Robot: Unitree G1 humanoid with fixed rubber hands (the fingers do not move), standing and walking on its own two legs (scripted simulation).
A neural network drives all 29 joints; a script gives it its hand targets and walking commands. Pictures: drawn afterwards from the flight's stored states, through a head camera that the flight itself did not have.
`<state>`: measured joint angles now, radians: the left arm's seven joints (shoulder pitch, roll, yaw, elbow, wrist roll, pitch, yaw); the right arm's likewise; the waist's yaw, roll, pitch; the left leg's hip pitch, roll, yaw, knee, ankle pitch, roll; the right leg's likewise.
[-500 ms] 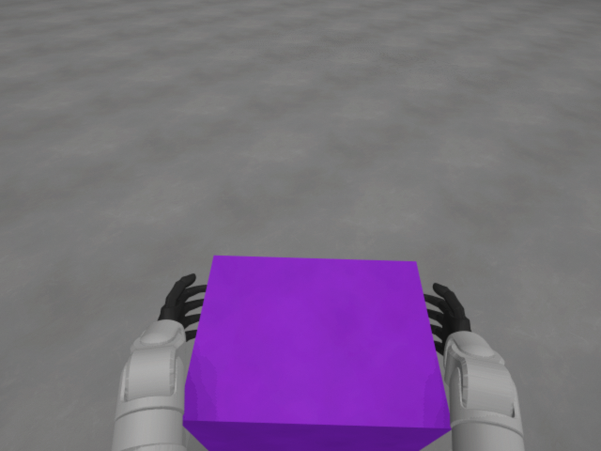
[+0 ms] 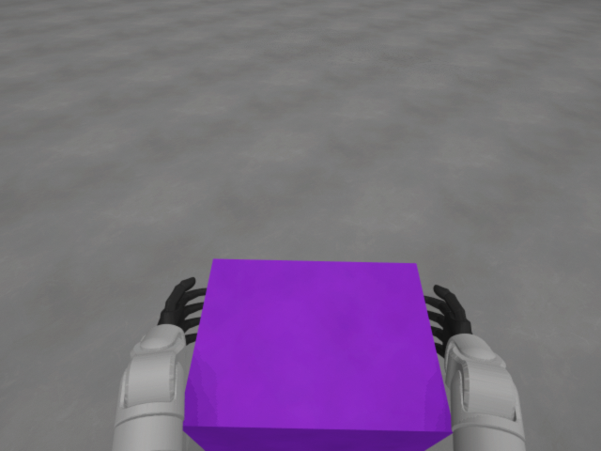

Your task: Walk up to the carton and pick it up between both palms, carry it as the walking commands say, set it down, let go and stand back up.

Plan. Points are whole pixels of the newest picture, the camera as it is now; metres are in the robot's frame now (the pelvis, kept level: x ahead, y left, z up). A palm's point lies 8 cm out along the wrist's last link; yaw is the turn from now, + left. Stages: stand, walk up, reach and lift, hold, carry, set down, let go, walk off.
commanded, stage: hold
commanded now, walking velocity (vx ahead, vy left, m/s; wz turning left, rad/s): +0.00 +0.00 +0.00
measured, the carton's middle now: (311, 364) +0.27 +0.00 -0.03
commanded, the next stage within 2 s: carry in 0.28 s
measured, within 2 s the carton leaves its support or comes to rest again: neither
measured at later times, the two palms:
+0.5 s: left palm (192, 327) +0.28 +0.16 +0.05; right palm (478, 345) +0.26 -0.21 +0.05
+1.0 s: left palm (220, 377) +0.21 +0.11 +0.05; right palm (542, 388) +0.20 -0.26 +0.06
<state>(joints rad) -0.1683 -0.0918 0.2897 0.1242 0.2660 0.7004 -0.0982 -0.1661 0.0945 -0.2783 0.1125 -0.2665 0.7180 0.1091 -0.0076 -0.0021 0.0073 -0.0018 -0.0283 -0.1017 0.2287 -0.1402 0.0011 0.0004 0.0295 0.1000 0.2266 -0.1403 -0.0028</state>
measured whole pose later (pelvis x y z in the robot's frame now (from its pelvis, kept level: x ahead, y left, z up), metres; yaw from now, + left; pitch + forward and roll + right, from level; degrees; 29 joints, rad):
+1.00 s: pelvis -0.04 -0.07 -0.03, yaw +0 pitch +5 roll +0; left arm -0.06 -0.08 0.20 -0.37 0.11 1.17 -0.02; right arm -0.07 0.02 -0.21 -0.36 -0.07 1.18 0.04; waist -0.02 -0.02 -0.15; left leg -0.50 0.07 0.07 0.93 -0.52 -0.02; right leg -0.43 0.10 -0.05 0.57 -0.23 -0.12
